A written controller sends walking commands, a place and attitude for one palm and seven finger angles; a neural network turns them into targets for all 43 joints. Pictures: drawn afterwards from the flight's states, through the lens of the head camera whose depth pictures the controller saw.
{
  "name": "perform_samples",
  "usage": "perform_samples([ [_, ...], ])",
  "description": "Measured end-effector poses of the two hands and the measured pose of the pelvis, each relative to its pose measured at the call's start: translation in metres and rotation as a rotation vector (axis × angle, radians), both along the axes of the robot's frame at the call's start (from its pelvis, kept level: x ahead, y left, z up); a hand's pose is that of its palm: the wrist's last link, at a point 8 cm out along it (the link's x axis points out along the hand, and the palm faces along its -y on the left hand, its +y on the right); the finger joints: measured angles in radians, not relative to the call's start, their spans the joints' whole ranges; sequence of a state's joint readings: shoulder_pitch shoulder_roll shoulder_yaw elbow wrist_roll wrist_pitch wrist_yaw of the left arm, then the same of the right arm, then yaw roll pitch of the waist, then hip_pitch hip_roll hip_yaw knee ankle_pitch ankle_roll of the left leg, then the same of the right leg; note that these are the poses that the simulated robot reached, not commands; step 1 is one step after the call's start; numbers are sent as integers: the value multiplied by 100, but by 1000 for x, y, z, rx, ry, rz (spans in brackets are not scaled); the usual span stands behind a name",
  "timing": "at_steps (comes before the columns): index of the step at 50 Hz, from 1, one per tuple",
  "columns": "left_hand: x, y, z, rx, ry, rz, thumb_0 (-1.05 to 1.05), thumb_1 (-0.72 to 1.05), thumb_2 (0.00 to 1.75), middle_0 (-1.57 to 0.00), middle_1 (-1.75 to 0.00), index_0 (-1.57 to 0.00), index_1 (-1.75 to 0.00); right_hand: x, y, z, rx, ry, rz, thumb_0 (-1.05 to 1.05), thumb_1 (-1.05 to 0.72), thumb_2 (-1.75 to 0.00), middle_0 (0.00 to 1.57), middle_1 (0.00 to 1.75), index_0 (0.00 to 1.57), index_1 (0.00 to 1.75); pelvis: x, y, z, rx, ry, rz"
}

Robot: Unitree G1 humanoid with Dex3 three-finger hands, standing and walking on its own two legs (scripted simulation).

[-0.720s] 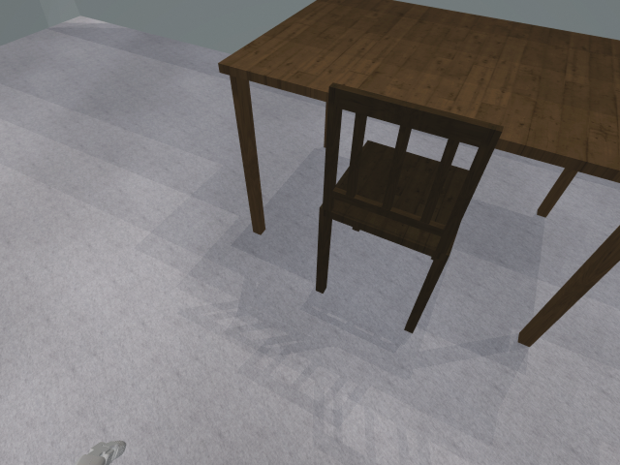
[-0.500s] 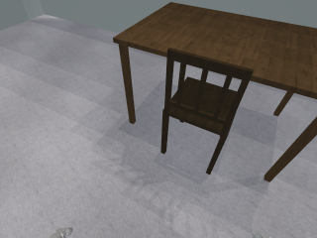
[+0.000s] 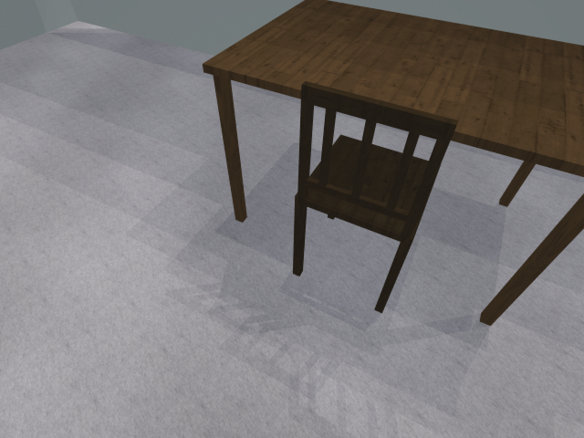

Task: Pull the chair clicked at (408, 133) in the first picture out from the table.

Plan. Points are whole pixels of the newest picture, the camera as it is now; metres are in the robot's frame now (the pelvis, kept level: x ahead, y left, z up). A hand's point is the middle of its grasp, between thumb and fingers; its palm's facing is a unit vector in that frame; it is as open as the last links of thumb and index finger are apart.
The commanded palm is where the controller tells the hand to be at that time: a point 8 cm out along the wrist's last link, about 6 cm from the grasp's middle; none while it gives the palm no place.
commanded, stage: stand and wait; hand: left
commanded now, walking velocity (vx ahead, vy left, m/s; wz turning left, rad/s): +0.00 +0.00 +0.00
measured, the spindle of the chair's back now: (363, 160) +0.81 -0.15 -0.11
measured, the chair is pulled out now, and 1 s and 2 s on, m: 0.00 0.00 0.00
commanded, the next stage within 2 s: look at it before walking up in 0.10 s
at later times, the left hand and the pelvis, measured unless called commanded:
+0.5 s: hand out of the picture +0.08 +0.25 -0.15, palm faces -0.02 -0.94 -0.34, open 7.3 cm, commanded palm none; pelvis +0.00 +0.00 +0.00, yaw +0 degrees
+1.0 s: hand out of the picture +0.07 +0.24 -0.16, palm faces -0.05 -0.94 -0.34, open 7.3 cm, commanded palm none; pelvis +0.00 +0.00 +0.00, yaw -3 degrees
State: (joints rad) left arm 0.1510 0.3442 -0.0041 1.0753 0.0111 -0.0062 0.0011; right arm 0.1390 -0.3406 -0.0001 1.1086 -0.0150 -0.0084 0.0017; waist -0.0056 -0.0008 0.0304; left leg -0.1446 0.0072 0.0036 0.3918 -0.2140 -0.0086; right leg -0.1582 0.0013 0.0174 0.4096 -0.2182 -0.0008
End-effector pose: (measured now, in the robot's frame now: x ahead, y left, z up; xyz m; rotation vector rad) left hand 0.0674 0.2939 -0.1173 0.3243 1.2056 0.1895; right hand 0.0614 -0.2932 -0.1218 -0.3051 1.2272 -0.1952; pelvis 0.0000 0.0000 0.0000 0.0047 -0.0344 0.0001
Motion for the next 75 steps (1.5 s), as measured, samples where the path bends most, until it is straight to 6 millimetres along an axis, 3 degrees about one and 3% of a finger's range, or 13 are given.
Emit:
perform_samples([
  [9, 5, -2, 2, -4, -21, -5, 0, 91, 90, -21, -30, -21, -30, -5, 2, 0, 6, 3, -2, 1, -90, -90, 20, 30, 20, 30, -3, 0, 1, 0, 2, 2],
  [48, 3, -2, -1, 0, 22, 4, 0, 91, 90, -20, -30, -20, -30, 11, 3, 1, -1, -30, -13, 0, -90, -90, 20, 30, 20, 30, 2, 0, 0, 3, 10, -32],
  [56, 2, -33, -18, -40, 70, -54, 0, 91, 90, -20, -30, -20, -30, -14, 16, -18, 61, -44, -104, 0, -90, -90, 20, 30, 20, 30, -7, -9, -11, 29, 14, -112],
  [62, -4, -69, -25, -55, 76, -91, 0, 91, 90, -20, -30, -20, -30, -43, 10, -46, 125, -10, -182, 0, -90, -90, 20, 30, 20, 30, -13, -26, -23, 26, 0, -159],
  [68, -20, -90, -13, -71, 102, -88, 0, 91, 90, -21, -30, -21, -30, -59, 6, -34, 140, 15, -227, 1, -90, -90, 20, 30, 20, 30, -19, -32, -8, 43, 26, -202],
  [75, -17, -90, -7, -76, 110, -130, 0, 91, 90, -21, -30, -21, -30, -70, 3, -22, 111, -25, -291, 1, -90, -90, 20, 30, 20, 30, -20, -26, -1, 43, 48, -263],
])
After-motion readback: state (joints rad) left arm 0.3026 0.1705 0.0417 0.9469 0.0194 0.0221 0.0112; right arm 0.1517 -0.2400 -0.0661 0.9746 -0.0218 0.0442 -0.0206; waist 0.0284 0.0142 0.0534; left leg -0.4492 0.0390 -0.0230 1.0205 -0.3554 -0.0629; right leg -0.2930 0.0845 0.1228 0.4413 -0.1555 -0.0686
